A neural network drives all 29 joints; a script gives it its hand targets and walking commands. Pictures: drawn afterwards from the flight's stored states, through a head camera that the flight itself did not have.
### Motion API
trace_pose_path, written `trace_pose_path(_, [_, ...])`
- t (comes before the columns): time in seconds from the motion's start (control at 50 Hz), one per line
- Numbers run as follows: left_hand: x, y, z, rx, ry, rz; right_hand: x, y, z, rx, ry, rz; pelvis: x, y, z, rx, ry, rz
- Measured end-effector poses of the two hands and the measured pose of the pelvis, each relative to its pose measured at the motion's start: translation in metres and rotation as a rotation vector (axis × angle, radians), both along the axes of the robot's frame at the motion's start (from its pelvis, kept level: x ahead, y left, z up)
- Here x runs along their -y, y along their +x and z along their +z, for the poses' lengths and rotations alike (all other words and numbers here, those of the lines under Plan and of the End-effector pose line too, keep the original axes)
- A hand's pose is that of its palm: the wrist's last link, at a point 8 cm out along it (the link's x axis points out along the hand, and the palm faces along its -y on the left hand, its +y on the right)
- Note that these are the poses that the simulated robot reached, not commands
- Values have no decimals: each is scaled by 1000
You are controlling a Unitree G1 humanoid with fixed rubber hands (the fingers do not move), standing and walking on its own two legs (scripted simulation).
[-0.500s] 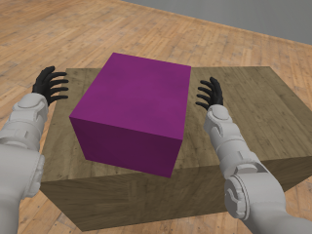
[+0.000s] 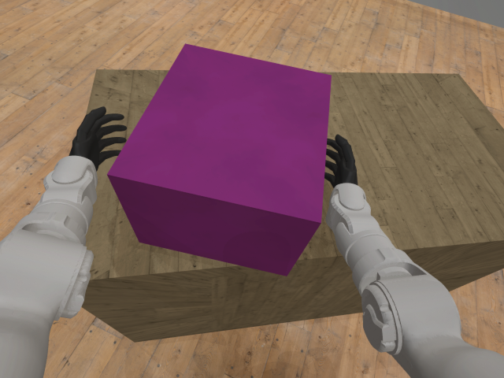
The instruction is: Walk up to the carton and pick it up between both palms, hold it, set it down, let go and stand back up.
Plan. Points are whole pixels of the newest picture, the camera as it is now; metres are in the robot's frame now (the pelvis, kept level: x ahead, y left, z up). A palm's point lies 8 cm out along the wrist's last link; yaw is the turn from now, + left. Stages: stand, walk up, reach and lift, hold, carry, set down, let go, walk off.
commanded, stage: reach and lift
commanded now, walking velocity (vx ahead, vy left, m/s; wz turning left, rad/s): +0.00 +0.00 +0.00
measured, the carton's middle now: (235, 158) +0.49 +0.00 +0.03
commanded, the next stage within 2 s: none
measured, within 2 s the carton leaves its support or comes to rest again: neither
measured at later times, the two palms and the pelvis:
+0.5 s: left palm (102, 164) +0.46 +0.22 +0.05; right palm (336, 197) +0.41 -0.17 +0.03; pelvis -0.01 +0.02 -0.01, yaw -1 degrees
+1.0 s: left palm (112, 162) +0.46 +0.21 +0.05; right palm (336, 195) +0.41 -0.17 +0.03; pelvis -0.01 +0.02 -0.01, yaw -1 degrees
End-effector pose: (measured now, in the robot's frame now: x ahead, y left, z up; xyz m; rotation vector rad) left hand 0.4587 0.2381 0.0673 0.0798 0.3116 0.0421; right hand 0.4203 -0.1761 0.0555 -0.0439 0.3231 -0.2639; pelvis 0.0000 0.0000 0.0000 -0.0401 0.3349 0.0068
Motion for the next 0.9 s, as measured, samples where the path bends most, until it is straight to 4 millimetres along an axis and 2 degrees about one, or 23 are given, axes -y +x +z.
trace_pose_path(0.1, [5,1,-14,4,0,-12,-2,-3,-9,35,0,-16,-9,-5,-4,-47,-13,-2])
trace_pose_path(0.24, [3,-3,-25,1,-3,3,-5,-12,-24,-4,0,-18,-17,-10,-9,-88,-24,-5])
trace_pose_path(0.4, [6,-1,-23,31,-2,-2,-7,-13,-26,5,12,-24,-20,-13,-12,-114,-30,-7])
trace_pose_path(0.58, [25,3,-21,33,-19,-35,-6,-11,-26,10,23,-23,-20,-13,-12,-117,-29,-7])
trace_pose_path(0.9, [29,5,-21,44,-24,-49,-5,-9,-25,15,41,-39,-20,-12,-12,-120,-30,-7])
